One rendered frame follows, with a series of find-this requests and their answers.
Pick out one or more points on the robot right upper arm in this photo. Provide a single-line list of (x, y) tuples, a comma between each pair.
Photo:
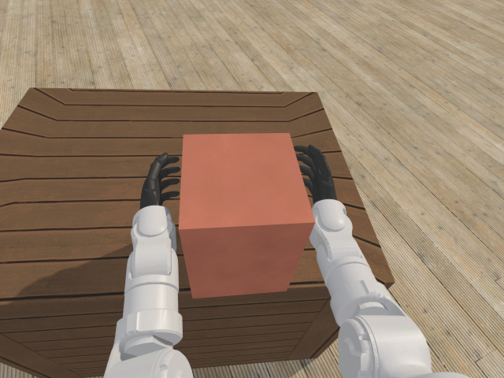
[(378, 346)]

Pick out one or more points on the left robot forearm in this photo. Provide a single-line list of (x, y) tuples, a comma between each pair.
[(150, 320)]

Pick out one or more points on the robot left upper arm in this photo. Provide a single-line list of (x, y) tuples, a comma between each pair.
[(165, 363)]

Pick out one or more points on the left robot hand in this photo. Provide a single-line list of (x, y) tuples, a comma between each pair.
[(152, 188)]

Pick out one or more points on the pedestal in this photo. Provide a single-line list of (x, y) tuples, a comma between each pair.
[(73, 162)]

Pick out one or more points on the carton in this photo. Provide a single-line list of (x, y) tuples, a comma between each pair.
[(245, 216)]

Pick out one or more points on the right robot forearm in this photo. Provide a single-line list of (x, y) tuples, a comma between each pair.
[(346, 273)]

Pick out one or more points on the right robot hand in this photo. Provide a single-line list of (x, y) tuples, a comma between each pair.
[(321, 184)]

